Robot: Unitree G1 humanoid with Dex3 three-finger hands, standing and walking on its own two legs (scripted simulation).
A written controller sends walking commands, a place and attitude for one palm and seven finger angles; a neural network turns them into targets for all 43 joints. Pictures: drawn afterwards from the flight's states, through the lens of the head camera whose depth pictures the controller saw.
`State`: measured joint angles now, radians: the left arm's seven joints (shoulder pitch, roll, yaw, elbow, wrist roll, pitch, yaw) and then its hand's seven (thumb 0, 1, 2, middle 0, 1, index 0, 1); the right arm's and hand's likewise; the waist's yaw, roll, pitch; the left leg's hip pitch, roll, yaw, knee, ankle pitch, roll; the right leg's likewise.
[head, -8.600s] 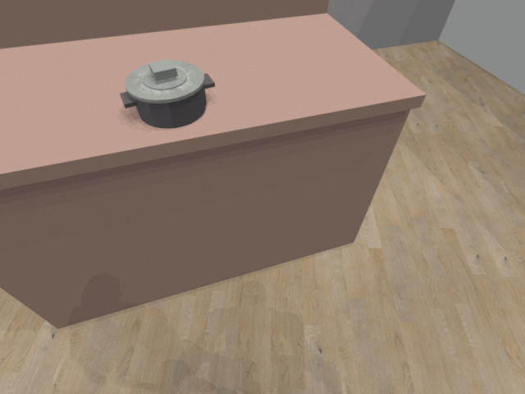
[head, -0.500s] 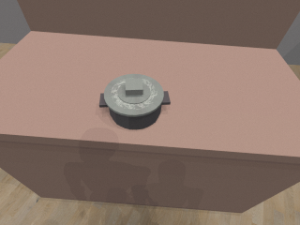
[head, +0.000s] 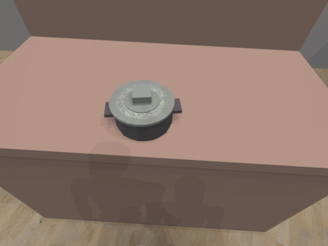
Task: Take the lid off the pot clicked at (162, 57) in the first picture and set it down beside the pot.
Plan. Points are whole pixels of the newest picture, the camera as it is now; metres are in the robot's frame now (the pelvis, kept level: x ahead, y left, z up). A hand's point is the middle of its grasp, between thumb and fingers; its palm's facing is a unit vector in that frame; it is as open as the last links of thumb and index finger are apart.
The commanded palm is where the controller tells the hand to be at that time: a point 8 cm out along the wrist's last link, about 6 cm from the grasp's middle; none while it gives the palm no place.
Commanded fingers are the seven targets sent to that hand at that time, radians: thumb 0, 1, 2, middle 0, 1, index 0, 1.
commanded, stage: look again from close up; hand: left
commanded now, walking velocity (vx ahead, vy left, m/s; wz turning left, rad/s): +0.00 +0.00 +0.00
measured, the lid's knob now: (141, 94) +0.46 +0.10 +0.12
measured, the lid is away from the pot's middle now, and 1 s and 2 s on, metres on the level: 0.00 0.00 0.00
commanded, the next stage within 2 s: lift the closed hand beside the body in 0.40 s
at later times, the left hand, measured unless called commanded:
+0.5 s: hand out of the picture -0.01 +0.17 -0.18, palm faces +0.01 -0.98 -0.18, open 7.4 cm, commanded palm +0.09 +0.22 -0.07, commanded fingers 0.00 0.90 0.90 -0.24 -0.35 -0.24 -0.35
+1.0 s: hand out of the picture +0.10 +0.21 +0.00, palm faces +0.27 -0.90 -0.35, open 3.6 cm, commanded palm +0.07 +0.24 +0.04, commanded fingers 0.00 0.90 0.90 -1.30 -1.50 -1.30 -1.50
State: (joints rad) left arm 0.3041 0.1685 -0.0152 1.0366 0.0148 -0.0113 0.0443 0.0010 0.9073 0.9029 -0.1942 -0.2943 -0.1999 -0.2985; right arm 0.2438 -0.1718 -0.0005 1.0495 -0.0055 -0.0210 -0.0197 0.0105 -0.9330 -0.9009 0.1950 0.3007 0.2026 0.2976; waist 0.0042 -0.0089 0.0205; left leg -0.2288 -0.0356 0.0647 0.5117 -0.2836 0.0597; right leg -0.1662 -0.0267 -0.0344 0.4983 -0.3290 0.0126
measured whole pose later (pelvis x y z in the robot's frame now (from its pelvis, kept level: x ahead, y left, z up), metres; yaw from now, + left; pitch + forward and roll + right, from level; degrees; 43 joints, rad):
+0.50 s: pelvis +0.00 +0.00 +0.00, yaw +0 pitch +0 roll +0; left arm 0.31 0.17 -0.02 1.06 0.01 -0.01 0.04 0.00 0.91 0.90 -0.19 -0.29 -0.20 -0.30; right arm 0.25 -0.15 0.00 1.10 0.00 -0.02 -0.02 0.01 -0.93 -0.90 0.20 0.30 0.20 0.30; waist 0.01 -0.03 0.05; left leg -0.20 -0.03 0.06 0.46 -0.26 0.05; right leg -0.13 -0.02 -0.04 0.44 -0.30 0.01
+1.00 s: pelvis -0.02 -0.03 +0.01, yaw +2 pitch -1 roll -1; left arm 0.60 0.25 0.10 -0.06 -0.03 -0.04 0.09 0.01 0.90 0.90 -0.92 -1.09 -0.93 -1.09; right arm 0.10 -0.25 -0.01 0.56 0.01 -0.10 -0.01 0.01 -0.91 -0.90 0.19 0.30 0.20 0.30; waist 0.07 0.04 0.05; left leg -0.19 -0.01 0.01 0.39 -0.18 0.03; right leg -0.09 0.01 -0.09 0.33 -0.22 -0.02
